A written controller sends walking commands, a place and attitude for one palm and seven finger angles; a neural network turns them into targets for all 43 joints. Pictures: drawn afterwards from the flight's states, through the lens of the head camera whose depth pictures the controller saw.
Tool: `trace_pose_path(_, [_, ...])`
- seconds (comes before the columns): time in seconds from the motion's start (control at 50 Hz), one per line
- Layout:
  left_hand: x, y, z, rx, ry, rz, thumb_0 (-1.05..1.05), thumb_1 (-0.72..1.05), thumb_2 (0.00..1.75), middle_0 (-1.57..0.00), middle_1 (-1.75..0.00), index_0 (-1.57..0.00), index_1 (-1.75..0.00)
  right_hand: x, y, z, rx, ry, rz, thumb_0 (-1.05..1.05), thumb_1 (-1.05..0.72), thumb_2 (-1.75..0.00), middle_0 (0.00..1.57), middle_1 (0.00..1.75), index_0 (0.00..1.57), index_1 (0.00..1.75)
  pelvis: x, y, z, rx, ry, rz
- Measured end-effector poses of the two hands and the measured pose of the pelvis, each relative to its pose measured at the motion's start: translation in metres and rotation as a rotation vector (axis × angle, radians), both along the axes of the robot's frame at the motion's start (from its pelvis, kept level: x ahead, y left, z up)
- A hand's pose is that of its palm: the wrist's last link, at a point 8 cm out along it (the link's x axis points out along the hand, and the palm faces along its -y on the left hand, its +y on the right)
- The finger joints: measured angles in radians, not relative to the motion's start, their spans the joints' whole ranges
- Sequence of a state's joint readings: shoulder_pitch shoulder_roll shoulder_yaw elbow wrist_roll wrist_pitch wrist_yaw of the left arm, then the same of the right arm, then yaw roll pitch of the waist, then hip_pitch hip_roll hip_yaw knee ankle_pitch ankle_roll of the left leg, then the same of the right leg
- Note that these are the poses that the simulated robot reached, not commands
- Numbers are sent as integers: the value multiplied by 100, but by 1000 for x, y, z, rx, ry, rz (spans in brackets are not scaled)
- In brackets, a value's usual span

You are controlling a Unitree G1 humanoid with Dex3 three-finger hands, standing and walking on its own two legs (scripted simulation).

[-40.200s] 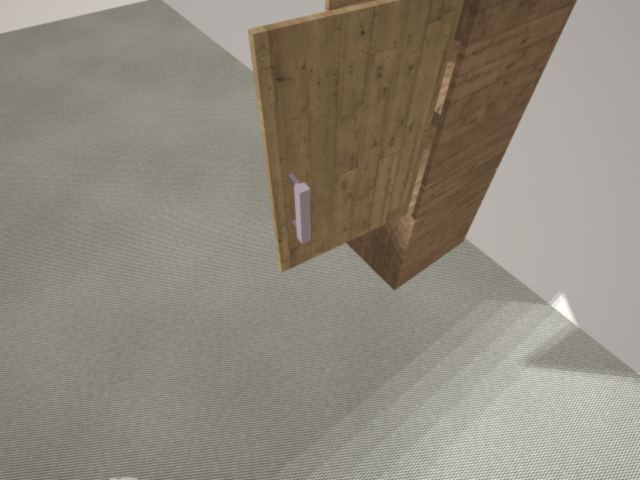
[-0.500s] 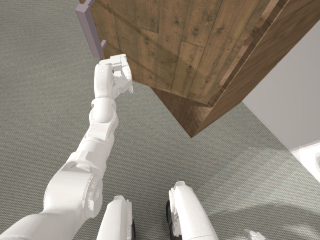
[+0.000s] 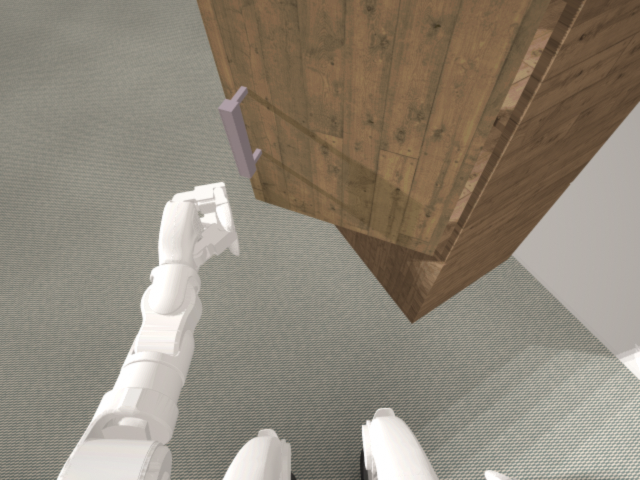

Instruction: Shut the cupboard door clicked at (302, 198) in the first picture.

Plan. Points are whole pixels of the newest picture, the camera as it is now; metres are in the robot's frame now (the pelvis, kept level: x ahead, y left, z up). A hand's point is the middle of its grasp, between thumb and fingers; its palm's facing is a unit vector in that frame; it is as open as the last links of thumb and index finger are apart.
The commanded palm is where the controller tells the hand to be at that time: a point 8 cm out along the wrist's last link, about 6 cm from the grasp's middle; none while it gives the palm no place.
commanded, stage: draw the hand back to the body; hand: left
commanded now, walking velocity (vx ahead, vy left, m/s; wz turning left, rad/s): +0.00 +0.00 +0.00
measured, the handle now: (244, 134) +0.65 +0.11 -0.02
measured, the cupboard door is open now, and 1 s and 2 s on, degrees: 36 36 36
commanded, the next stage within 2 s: step back with the hand held close in 1.28 s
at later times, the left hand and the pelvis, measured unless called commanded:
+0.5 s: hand (77, 274) +0.30 +0.20 +0.16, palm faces +0.18 -0.95 -0.27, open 3.4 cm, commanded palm +0.26 +0.24 +0.18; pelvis +0.04 +0.01 +0.07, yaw +2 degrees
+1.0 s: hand out of the picture +0.22 +0.29 +0.27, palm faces +0.53 -0.72 -0.44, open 6.8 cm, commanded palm +0.18 +0.31 +0.27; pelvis +0.05 +0.01 +0.09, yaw +2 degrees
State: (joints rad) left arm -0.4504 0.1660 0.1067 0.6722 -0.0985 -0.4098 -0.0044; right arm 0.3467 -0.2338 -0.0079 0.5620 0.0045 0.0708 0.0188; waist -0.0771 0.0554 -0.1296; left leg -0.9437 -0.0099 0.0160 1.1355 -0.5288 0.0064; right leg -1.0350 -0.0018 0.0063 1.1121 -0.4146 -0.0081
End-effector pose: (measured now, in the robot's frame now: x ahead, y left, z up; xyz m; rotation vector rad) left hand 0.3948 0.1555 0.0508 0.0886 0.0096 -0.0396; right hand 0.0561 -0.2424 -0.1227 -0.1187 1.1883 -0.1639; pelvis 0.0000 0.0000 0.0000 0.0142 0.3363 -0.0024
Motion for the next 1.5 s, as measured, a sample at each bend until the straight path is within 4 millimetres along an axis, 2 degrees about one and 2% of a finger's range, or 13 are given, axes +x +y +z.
trace_pose_path(0.06, [-21, 9, 20, -49, -15, -2, 1, 90, 90, -130, -150, -130, -150, 18, -1, 22, -32, -59, 22, 1, -91, -90, 21, 30, 20, 30, 4, 1, 15, -8, -47, 13])
trace_pose_path(0.14, [-34, 13, 47, -67, -96, -40, 1, 90, 90, -130, -150, -130, -150, 51, -6, 50, -88, -170, 57, 1, -91, -90, 21, 30, 20, 30, 8, 2, 26, -17, -94, 27])
trace_pose_path(0.26, [-59, 26, 64, 6, -62, -65, 1, 90, 90, -125, -145, -125, -144, 102, -3, 86, -105, -336, 56, 1, -91, -90, 20, 30, 20, 30, 17, 6, 41, -15, -162, 16])
trace_pose_path(0.4, [-102, 63, 88, 141, 46, 95, 1, 89, 90, -111, -129, -111, -129, 150, 25, 118, -79, -450, 69, 1, -91, -90, 20, 30, 20, 30, 33, 11, 64, -14, -251, 19])
trace_pose_path(0.48, [-117, 87, 116, 181, 22, 201, 1, 89, 90, -101, -118, -101, -118, 169, 43, 127, -56, -484, 123, 1, -91, -90, 20, 30, 20, 30, 39, 12, 73, -17, -295, 30])
trace_pose_path(0.56, [-131, 102, 144, 204, -26, 273, 1, 90, 90, -90, -107, -90, -106, 180, 58, 133, -24, -511, 165, 1, -90, -90, 20, 30, 20, 30, 45, 14, 80, -17, -330, 35])
trace_pose_path(0.7, [-158, 122, 169, 255, -49, 359, 1, 89, 90, -71, -86, -71, -85, 184, 66, 136, 2, -516, 196, 1, -90, -90, 21, 30, 21, 30, 52, 14, 88, -15, -367, 31])
trace_pose_path(0.84, [-190, 150, 201, 355, -106, 476, 1, 89, 90, -52, -65, -52, -64, 178, 54, 134, -22, -501, 205, 1, -90, -90, 21, 30, 21, 30, 52, 11, 91, -18, -387, 32])
trace_pose_path(0.94, [-213, 162, 232, 441, -192, 542, 1, 89, 90, -39, -50, -39, -50, 174, 44, 133, -34, -508, 196, 1, -90, -90, 21, 30, 21, 30, 51, 10, 91, -18, -397, 29])
trace_pose_path(0.98, [-220, 165, 237, 456, -211, 563, 1, 89, 90, -34, -45, -34, -44, 172, 41, 132, -36, -511, 192, 1, -90, -90, 21, 30, 20, 30, 49, 9, 92, -16, -402, 29])
trace_pose_path(1.18, [-219, 152, 205, 361, -129, 536, 1, 89, 90, -23, -33, -23, -32, 154, 29, 132, -58, -500, 172, 1, -90, -90, 21, 30, 20, 30, 35, 3, 92, -9, -414, 21])
trace_pose_path(1.38, [-221, 147, 227, 405, -225, 514, 1, 89, 90, -21, -31, -21, -30, 148, 26, 135, -58, -537, 151, 1, -90, -90, 21, 30, 20, 30, 33, 1, 92, -14, -430, 13])
trace_pose_path(1.5, [-218, 155, 220, 431, -200, 518, 1, 89, 90, -21, -31, -21, -30, 145, 24, 131, -51, -507, 141, 1, -90, -90, 21, 30, 21, 30, 29, 4, 91, -28, -381, 24])
